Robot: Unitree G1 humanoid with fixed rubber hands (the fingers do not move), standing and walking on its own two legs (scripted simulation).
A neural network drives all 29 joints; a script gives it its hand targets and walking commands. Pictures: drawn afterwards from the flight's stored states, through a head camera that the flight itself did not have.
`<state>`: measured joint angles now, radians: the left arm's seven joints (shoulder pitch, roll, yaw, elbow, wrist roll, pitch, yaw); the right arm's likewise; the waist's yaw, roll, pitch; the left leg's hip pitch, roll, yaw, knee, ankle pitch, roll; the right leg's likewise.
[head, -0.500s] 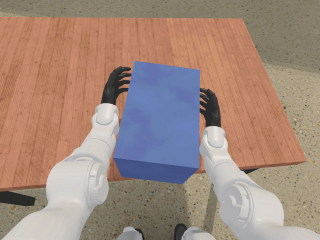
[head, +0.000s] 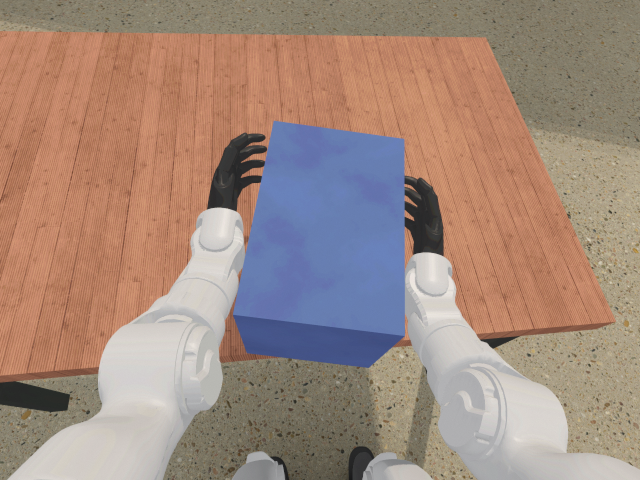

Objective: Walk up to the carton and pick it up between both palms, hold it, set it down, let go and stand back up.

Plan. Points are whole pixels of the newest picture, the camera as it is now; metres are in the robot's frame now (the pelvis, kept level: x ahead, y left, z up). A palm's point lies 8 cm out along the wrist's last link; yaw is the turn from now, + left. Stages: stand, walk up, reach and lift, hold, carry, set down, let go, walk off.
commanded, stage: reach and lift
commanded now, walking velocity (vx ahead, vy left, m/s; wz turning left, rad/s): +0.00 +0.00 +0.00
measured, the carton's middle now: (323, 249) +0.40 -0.01 -0.01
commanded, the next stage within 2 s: none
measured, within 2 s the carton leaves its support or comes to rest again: leaves its support in 0.32 s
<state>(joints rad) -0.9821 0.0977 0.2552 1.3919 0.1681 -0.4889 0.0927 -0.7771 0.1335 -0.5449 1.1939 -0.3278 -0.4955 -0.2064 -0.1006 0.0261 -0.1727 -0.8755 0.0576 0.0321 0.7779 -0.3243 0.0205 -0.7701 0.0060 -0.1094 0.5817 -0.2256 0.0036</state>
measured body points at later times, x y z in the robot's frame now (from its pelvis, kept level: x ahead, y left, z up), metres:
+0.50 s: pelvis -0.01 -0.01 +0.00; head +0.11 +0.03 +0.43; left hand +0.45 +0.11 +0.04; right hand +0.39 -0.14 +0.01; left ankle +0.01 +0.07 -0.71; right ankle +0.01 -0.15 -0.71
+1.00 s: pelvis -0.02 -0.04 +0.00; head +0.10 -0.02 +0.44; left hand +0.44 +0.09 +0.05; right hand +0.39 -0.16 +0.01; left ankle +0.01 +0.07 -0.71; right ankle +0.01 -0.15 -0.71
